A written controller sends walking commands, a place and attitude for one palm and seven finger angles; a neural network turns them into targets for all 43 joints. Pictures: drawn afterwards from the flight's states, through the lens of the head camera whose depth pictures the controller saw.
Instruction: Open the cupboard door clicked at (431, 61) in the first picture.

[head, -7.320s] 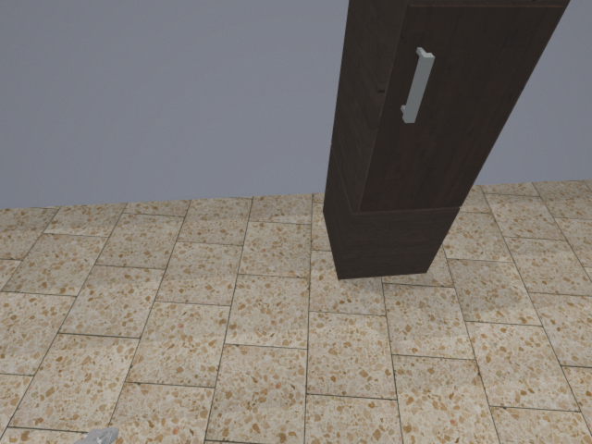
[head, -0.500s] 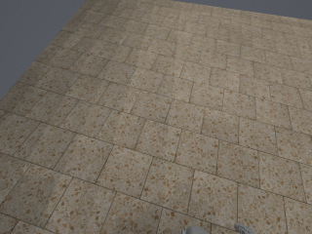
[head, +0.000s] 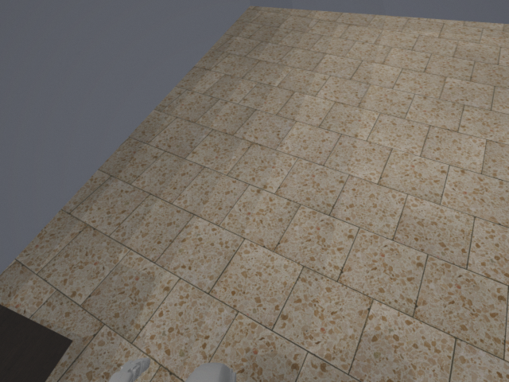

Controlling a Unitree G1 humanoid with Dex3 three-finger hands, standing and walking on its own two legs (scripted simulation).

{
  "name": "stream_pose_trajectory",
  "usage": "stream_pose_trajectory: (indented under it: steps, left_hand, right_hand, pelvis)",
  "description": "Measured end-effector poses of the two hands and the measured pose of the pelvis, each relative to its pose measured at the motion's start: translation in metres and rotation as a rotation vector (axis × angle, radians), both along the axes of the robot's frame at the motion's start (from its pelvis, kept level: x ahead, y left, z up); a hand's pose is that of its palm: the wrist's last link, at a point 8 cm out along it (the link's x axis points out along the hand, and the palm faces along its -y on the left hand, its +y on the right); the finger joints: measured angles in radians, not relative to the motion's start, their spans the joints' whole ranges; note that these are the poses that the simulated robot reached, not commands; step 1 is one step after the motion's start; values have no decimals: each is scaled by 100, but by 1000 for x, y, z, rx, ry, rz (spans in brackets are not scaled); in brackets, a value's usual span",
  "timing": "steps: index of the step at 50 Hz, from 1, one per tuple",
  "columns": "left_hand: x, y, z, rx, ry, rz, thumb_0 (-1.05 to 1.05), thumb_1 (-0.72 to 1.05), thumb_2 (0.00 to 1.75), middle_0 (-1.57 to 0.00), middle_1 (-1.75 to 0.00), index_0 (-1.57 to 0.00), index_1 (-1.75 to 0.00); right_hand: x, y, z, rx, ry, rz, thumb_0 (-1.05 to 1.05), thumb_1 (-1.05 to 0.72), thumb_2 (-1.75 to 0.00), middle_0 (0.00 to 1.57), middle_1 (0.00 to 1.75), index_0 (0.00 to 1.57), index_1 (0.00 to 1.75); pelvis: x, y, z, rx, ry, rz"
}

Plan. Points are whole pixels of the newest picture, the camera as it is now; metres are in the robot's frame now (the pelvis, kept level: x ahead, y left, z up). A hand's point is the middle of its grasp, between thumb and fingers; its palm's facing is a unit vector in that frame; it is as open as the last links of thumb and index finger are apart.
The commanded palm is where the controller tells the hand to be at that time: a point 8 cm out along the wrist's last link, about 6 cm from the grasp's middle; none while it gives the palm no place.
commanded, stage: turn to face it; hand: left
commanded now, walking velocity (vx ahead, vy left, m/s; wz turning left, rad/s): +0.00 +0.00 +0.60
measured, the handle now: out of the picture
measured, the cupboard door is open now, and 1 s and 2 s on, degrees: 0 0 0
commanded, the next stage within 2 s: take the last steps up to it in 1.98 s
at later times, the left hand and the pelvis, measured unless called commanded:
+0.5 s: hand out of the picture -0.01 +0.30 -0.18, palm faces +0.34 -0.91 -0.22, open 7.4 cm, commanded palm none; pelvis -0.01 +0.08 +0.00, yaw +17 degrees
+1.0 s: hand out of the picture +0.01 +0.26 -0.14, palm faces +0.53 -0.79 -0.29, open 7.4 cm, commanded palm none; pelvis +0.00 +0.01 -0.01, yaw +35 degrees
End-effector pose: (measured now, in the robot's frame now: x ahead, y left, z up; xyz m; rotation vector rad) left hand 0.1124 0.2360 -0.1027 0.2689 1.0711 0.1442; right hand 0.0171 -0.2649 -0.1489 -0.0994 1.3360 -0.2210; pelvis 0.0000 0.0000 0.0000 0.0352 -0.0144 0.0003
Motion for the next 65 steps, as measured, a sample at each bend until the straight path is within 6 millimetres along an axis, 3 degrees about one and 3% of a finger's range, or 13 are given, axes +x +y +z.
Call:
stream_pose_trajectory:
  steps: [4, 8, 14, 17, 20, 26, 33, 42, 47, 52, 57, 61, 65]
  left_hand:
    - [-38, 9, -8, -12, 53, 82, 0, 90, 90, -20, -30, -20, -30]
    - [-79, 25, -21, -33, 122, 170, 0, 90, 90, -20, -30, -20, -30]
    - [-139, 64, -55, -76, 216, 311, 0, 90, 90, -20, -30, -20, -30]
    - [-159, 83, -66, -84, 265, 363, 0, 90, 90, -20, -30, -20, -30]
    - [-162, 96, -60, -89, 262, 391, 1, 91, 90, -20, -30, -20, -30]
    - [-141, 113, -41, -92, 132, 419, 0, 91, 90, -20, -30, -20, -30]
    - [-122, 120, -27, -69, 23, 458, 0, 91, 90, -20, -30, -20, -30]
    - [-112, 100, -12, -30, -31, 500, 0, 91, 90, -20, -30, -20, -30]
    - [-118, 73, -5, 6, -67, 550, 0, 91, 90, -20, -30, -20, -30]
    - [-154, 38, 3, 22, -27, 634, 0, 90, 90, -20, -30, -20, -30]
    - [-193, 9, 3, 4, 25, 735, 0, 90, 90, -20, -30, -20, -30]
    - [-226, -12, -4, -25, 63, 822, 0, 90, 90, -20, -30, -20, -30]
    - [-265, -33, -15, -70, 122, 908, 0, 90, 90, -20, -30, -20, -30]
  right_hand:
    - [20, 2, 4, -11, 9, 72, 1, -91, -90, 20, 30, 20, 30]
    - [52, 15, 9, -34, -8, 161, 1, -91, -90, 20, 30, 20, 30]
    - [118, 58, 18, -94, -116, 325, 1, -91, -90, 20, 30, 20, 30]
    - [141, 83, 27, -111, -185, 381, 0, -91, -90, 20, 30, 20, 30]
    - [148, 101, 39, -122, -218, 411, 0, -91, -90, 20, 30, 20, 30]
    - [143, 127, 46, -101, -203, 458, 0, -90, -90, 20, 30, 20, 30]
    - [124, 133, 38, -62, -138, 482, 0, -90, -90, 20, 30, 20, 30]
    - [102, 101, 19, -42, -22, 503, 0, -90, -90, 20, 30, 20, 30]
    - [108, 72, 1, -25, 27, 539, 0, -90, -90, 20, 30, 20, 30]
    - [135, 58, -1, -17, 22, 607, 1, -91, -90, 20, 30, 20, 30]
    - [166, 61, 3, -17, -4, 695, 0, -91, -90, 20, 30, 20, 30]
    - [187, 76, 6, -31, -6, 781, 0, -91, -90, 20, 30, 20, 30]
    - [207, 110, 10, -38, -31, 876, 0, -91, -90, 19, 30, 20, 30]
  pelvis:
    - [-1, 3, 1, -1, -4, 57]
    - [-3, 13, -2, -8, 0, 112]
    - [-4, 44, -19, -42, 14, 195]
    - [-6, 56, -21, -42, 14, 216]
    - [-8, 66, -12, -64, 11, 243]
    - [-11, 77, 0, -77, 3, 311]
    - [-11, 75, 3, -71, 4, 393]
    - [-9, 50, 1, -61, 20, 496]
    - [-3, 23, -7, -39, 27, 560]
    - [0, 6, -1, -10, 3, 633]
    - [1, -1, 3, 11, -9, 711]
    - [-1, -2, 3, 13, -8, 771]
    - [-8, 3, 1, 7, -3, 827]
